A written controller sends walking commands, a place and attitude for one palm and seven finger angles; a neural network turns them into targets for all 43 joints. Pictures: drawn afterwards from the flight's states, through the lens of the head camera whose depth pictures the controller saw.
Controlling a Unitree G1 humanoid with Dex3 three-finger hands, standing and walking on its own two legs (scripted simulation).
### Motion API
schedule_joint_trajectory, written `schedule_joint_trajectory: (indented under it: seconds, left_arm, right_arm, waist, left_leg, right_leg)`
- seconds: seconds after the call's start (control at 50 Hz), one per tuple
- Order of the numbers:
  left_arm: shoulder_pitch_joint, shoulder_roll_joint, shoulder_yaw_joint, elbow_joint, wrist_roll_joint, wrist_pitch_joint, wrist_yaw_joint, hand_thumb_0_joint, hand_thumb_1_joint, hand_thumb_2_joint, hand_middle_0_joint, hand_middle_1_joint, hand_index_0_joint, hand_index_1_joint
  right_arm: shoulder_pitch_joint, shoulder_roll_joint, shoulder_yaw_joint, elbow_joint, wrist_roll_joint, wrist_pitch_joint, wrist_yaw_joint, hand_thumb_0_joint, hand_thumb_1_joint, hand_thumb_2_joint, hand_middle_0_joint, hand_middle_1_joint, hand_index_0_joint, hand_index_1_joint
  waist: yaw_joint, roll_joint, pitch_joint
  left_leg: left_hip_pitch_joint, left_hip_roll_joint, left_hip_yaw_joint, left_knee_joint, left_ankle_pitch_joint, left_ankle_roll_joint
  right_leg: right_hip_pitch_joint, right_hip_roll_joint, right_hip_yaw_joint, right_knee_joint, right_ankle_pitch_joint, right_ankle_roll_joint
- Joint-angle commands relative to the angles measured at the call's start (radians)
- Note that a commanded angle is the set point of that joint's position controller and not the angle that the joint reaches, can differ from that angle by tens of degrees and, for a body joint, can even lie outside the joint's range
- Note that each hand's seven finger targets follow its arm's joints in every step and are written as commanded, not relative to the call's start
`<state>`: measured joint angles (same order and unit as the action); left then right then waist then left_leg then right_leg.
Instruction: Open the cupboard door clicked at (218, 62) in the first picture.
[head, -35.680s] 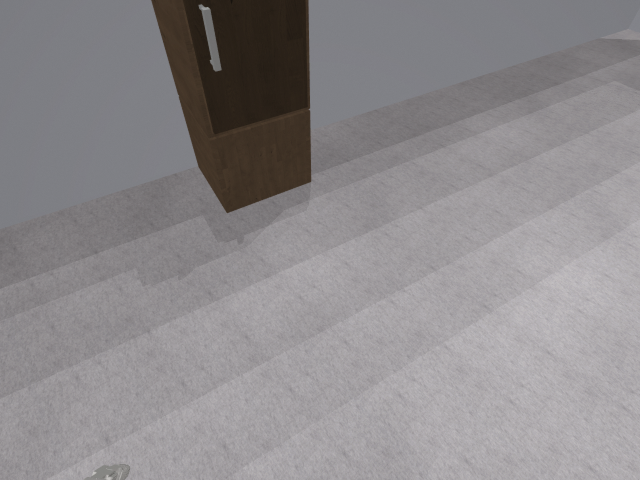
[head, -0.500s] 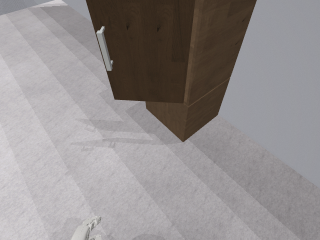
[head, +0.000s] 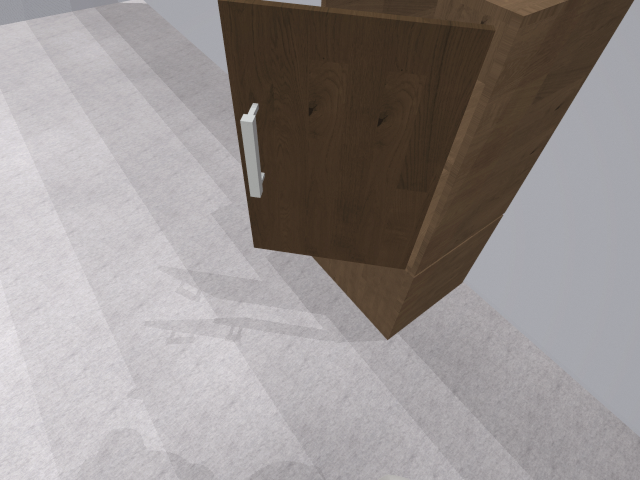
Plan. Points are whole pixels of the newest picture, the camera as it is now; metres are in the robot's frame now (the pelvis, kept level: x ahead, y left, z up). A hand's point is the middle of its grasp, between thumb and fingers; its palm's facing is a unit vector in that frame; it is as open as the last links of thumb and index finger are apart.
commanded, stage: come to a stop and stand still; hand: left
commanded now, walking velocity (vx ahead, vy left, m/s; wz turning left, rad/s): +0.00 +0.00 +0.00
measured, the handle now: (255, 152) +0.66 +0.19 +0.00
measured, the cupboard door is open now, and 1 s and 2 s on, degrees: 44 44 44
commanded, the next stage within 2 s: look again from close up in 0.94 s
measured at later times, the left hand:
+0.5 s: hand out of the picture +0.14 +0.19 -0.18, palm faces +0.05 -0.98 -0.18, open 7.3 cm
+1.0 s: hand out of the picture +0.04 +0.15 -0.17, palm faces +0.05 -0.98 -0.19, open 7.3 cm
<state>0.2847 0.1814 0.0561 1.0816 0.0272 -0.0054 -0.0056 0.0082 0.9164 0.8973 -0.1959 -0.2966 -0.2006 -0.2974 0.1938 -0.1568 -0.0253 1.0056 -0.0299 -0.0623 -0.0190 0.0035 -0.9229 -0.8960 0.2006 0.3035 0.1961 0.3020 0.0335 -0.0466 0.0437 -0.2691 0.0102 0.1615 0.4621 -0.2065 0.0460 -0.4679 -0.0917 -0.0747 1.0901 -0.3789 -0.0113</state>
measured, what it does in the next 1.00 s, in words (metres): steps on the spot: right foot, then right foot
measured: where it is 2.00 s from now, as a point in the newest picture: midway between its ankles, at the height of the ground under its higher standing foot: outside the picture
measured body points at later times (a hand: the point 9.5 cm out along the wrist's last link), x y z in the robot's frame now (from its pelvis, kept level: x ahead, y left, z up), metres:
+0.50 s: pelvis +0.06 +0.01 +0.00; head +0.10 +0.03 +0.44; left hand +0.14 +0.24 -0.17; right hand +0.08 -0.23 -0.15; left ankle +0.05 +0.11 -0.74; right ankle +0.05 -0.11 -0.71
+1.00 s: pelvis +0.04 -0.02 +0.00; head +0.05 -0.02 +0.45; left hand +0.04 +0.20 -0.16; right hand +0.05 -0.24 -0.16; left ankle +0.05 +0.11 -0.74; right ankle +0.00 -0.13 -0.74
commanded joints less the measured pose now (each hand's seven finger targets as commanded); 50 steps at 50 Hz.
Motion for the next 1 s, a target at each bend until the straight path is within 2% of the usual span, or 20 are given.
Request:
schedule_joint_trajectory:
  seconds: [0.0, 0.06, 0.1, 0.14, 0.2, 0.28, 0.32, 0.36, 0.38, 0.4, 0.42, 0.44, 0.5, 0.58, 0.64, 0.68, 0.7, 0.76, 0.82, 0.98]
  left_arm:
    - [0.007, 0.003, -0.009, -0.072, -0.003, -0.021, -0.001, 0.000, 0.900, 0.900, -0.200, -0.300, -0.200, -0.300]
    - [0.030, -0.014, -0.019, -0.054, -0.009, -0.013, 0.014, 0.000, 0.900, 0.900, -0.200, -0.300, -0.200, -0.300]
    - [0.070, 0.045, -0.012, -0.042, -0.008, -0.016, 0.021, 0.000, 0.900, 0.900, -0.200, -0.300, -0.200, -0.300]
    - [0.036, 0.144, -0.008, -0.048, -0.007, -0.017, 0.028, 0.000, 0.900, 0.900, -0.200, -0.300, -0.200, -0.300]
    - [-0.018, 0.156, -0.003, -0.055, -0.016, -0.013, 0.043, 0.000, 0.900, 0.900, -0.200, -0.300, -0.200, -0.300]
    - [-0.026, 0.180, 0.023, -0.066, -0.010, 0.001, 0.059, 0.000, 0.900, 0.900, -0.200, -0.300, -0.200, -0.300]
    - [-0.056, 0.184, 0.030, -0.076, -0.011, 0.009, 0.060, 0.000, 0.900, 0.900, -0.200, -0.300, -0.200, -0.300]
    - [-0.094, 0.165, 0.029, -0.090, -0.020, 0.016, 0.056, 0.000, 0.900, 0.900, -0.200, -0.300, -0.200, -0.300]
    - [-0.088, 0.133, 0.024, -0.106, -0.025, 0.022, 0.050, 0.000, 0.900, 0.900, -0.200, -0.300, -0.200, -0.300]
    - [-0.088, 0.085, 0.014, -0.123, -0.021, 0.033, 0.048, 0.000, 0.900, 0.900, -0.200, -0.300, -0.200, -0.300]
    - [-0.129, 0.078, 0.010, -0.138, -0.019, 0.046, 0.051, 0.000, 0.900, 0.900, -0.200, -0.300, -0.200, -0.300]
    - [-0.149, 0.081, 0.014, -0.141, -0.018, 0.057, 0.049, 0.000, 0.900, 0.900, -0.200, -0.300, -0.200, -0.300]
    - [-0.101, 0.059, 0.016, -0.114, -0.014, 0.051, 0.038, 0.000, 0.900, 0.900, -0.200, -0.300, -0.200, -0.300]
    - [-0.102, 0.049, -0.003, -0.112, -0.018, 0.041, 0.034, 0.000, 0.900, 0.900, -0.200, -0.300, -0.200, -0.300]
    - [-0.009, 0.062, -0.006, -0.077, -0.017, 0.023, 0.036, 0.000, 0.900, 0.900, -0.200, -0.300, -0.200, -0.300]
    - [-0.022, 0.128, -0.008, -0.070, -0.010, 0.004, 0.043, 0.000, 0.900, 0.900, -0.200, -0.300, -0.200, -0.300]
    - [-0.054, 0.144, -0.012, -0.078, -0.012, 0.001, 0.041, 0.000, 0.900, 0.900, -0.200, -0.300, -0.200, -0.300]
    - [-0.025, 0.118, -0.019, -0.051, -0.016, -0.014, 0.043, 0.000, 0.900, 0.900, -0.200, -0.300, -0.200, -0.300]
    - [-0.008, 0.101, -0.028, -0.035, -0.018, -0.012, 0.044, 0.000, 0.900, 0.900, -0.200, -0.300, -0.200, -0.300]
    - [0.025, 0.076, -0.036, 0.002, -0.021, -0.007, 0.041, 0.000, 0.900, 0.900, -0.200, -0.300, -0.200, -0.300]
  right_arm:
    - [0.127, -0.122, -0.027, 0.009, 0.001, -0.008, -0.006, 0.000, -0.900, -0.900, 0.200, 0.300, 0.200, 0.300]
    - [0.089, -0.119, -0.017, 0.019, 0.004, 0.007, -0.017, 0.000, -0.900, -0.900, 0.200, 0.300, 0.200, 0.300]
    - [0.072, -0.107, -0.013, 0.028, 0.014, 0.019, -0.020, 0.000, -0.900, -0.900, 0.200, 0.300, 0.200, 0.300]
    - [0.118, -0.081, -0.015, 0.038, 0.030, 0.038, -0.011, 0.000, -0.900, -0.900, 0.200, 0.300, 0.200, 0.300]
    - [0.164, -0.066, -0.022, 0.066, 0.029, 0.078, -0.012, 0.000, -0.900, -0.900, 0.200, 0.300, 0.200, 0.300]
    - [0.121, -0.071, -0.031, 0.050, 0.032, 0.093, -0.018, 0.000, -0.900, -0.900, 0.200, 0.300, 0.200, 0.300]
    - [0.123, -0.062, -0.033, 0.050, 0.031, 0.096, -0.018, 0.000, -0.900, -0.900, 0.200, 0.300, 0.200, 0.300]
    - [0.161, -0.066, -0.036, 0.063, 0.024, 0.095, -0.016, 0.000, -0.900, -0.900, 0.200, 0.300, 0.200, 0.300]
    - [0.159, -0.110, -0.041, 0.052, 0.015, 0.089, -0.017, 0.000, -0.900, -0.900, 0.200, 0.300, 0.200, 0.300]
    - [0.144, -0.152, -0.050, 0.027, 0.009, 0.087, -0.015, 0.000, -0.900, -0.900, 0.200, 0.300, 0.200, 0.300]
    - [0.133, -0.163, -0.053, 0.018, 0.005, 0.085, -0.021, 0.000, -0.900, -0.900, 0.200, 0.300, 0.200, 0.300]
    - [0.129, -0.159, -0.046, 0.011, 0.002, 0.080, -0.033, 0.000, -0.900, -0.900, 0.200, 0.300, 0.200, 0.300]
    - [0.058, -0.139, -0.034, -0.011, -0.002, 0.069, -0.038, 0.000, -0.900, -0.900, 0.200, 0.300, 0.200, 0.300]
    - [0.080, -0.163, -0.042, 0.006, 0.005, 0.065, -0.030, 0.000, -0.900, -0.900, 0.200, 0.300, 0.200, 0.300]
    - [0.074, -0.165, -0.046, 0.015, 0.020, 0.062, -0.023, 0.000, -0.900, -0.900, 0.200, 0.300, 0.200, 0.300]
    - [0.076, -0.107, -0.039, 0.008, 0.032, 0.066, -0.013, 0.000, -0.900, -0.900, 0.200, 0.300, 0.200, 0.300]
    - [0.080, -0.086, -0.032, 0.009, 0.029, 0.070, -0.003, 0.000, -0.900, -0.900, 0.200, 0.300, 0.200, 0.300]
    - [0.081, -0.107, -0.030, 0.036, 0.020, 0.064, -0.007, 0.000, -0.900, -0.900, 0.200, 0.300, 0.200, 0.300]
    - [0.082, -0.106, -0.024, 0.066, 0.021, 0.060, -0.008, 0.000, -0.900, -0.900, 0.200, 0.300, 0.200, 0.300]
    - [0.105, -0.082, -0.010, 0.109, 0.016, 0.064, -0.008, 0.000, -0.900, -0.900, 0.200, 0.300, 0.200, 0.300]
  waist:
    - [-0.026, 0.120, -0.041]
    - [-0.005, 0.104, -0.051]
    - [0.019, 0.073, -0.058]
    - [-0.022, -0.017, -0.053]
    - [-0.042, -0.216, -0.106]
    - [-0.008, -0.129, -0.131]
    - [-0.018, -0.083, -0.139]
    - [-0.045, -0.057, -0.146]
    - [-0.038, 0.078, -0.154]
    - [-0.033, 0.241, -0.126]
    - [-0.058, 0.298, -0.074]
    - [-0.059, 0.230, -0.040]
    - [-0.017, 0.178, -0.029]
    - [-0.045, 0.217, -0.090]
    - [-0.017, 0.152, -0.123]
    - [-0.052, -0.034, -0.072]
    - [-0.067, -0.023, -0.041]
    - [-0.060, -0.106, -0.084]
    - [-0.051, -0.014, -0.045]
    - [-0.044, 0.035, 0.059]
  left_leg:
    - [0.058, 0.270, -0.170, -0.232, 0.253, 0.124]
    - [0.018, 0.250, -0.139, -0.136, 0.401, 0.099]
    - [0.007, 0.188, -0.119, -0.035, 0.341, 0.025]
    - [-0.037, 0.070, -0.088, 0.017, -0.006, -0.054]
    - [0.013, 0.035, -0.073, 0.133, -0.163, -0.078]
    - [-0.119, 0.017, -0.100, 0.244, -0.322, -0.094]
    - [-0.096, 0.019, -0.097, 0.154, -0.251, -0.098]
    - [0.057, 0.040, -0.087, -0.028, 0.041, -0.091]
    - [0.153, 0.149, -0.182, -0.058, 0.334, -0.047]
    - [0.111, 0.292, -0.316, -0.093, 0.554, 0.046]
    - [0.062, 0.345, -0.360, -0.152, 0.609, 0.131]
    - [0.008, 0.352, -0.366, -0.150, 0.569, 0.164]
    - [0.079, 0.279, -0.271, -0.101, 0.561, 0.144]
    - [0.164, 0.261, -0.253, -0.108, 0.478, 0.124]
    - [0.150, 0.210, -0.224, -0.039, 0.376, 0.064]
    - [0.056, 0.090, -0.139, 0.010, 0.043, -0.035]
    - [0.080, 0.051, -0.124, -0.015, -0.043, -0.054]
    - [0.151, 0.078, -0.119, -0.017, 0.148, -0.050]
    - [0.170, 0.098, -0.135, -0.052, 0.165, -0.042]
    - [0.125, 0.090, -0.143, -0.107, 0.030, -0.044]
  right_leg:
    - [0.040, -0.015, 0.012, -0.227, 0.041, 0.011]
    - [0.214, 0.020, 0.004, -0.437, 0.133, 0.024]
    - [0.319, 0.008, 0.038, -0.632, 0.352, 0.022]
    - [0.328, -0.160, 0.198, -0.642, 0.722, -0.069]
    - [0.332, -0.210, 0.198, -0.654, 0.945, -0.145]
    - [0.486, -0.258, 0.211, -0.601, 1.219, -0.204]
    - [0.490, -0.238, 0.178, -0.572, 1.164, -0.181]
    - [0.371, -0.180, 0.127, -0.531, 0.907, -0.116]
    - [0.246, -0.098, 0.069, -0.488, 0.635, -0.051]
    - [0.182, 0.007, -0.013, -0.404, 0.221, 0.011]
    - [0.127, 0.071, 0.018, -0.230, -0.158, 0.021]
    - [0.099, 0.070, 0.097, -0.102, -0.207, 0.013]
    - [0.046, 0.064, 0.105, -0.083, -0.132, 0.016]
    - [0.132, 0.059, 0.050, -0.334, -0.101, 0.026]
    - [0.294, 0.061, 0.034, -0.656, 0.155, 0.020]
    - [0.296, -0.094, 0.224, -0.760, 0.331, -0.040]
    - [0.223, -0.140, 0.241, -0.773, 0.300, -0.069]
    - [0.265, -0.071, 0.172, -0.697, 0.545, -0.045]
    - [0.243, -0.038, 0.155, -0.723, 0.396, -0.026]
    - [0.208, -0.021, 0.169, -0.803, 0.148, -0.029]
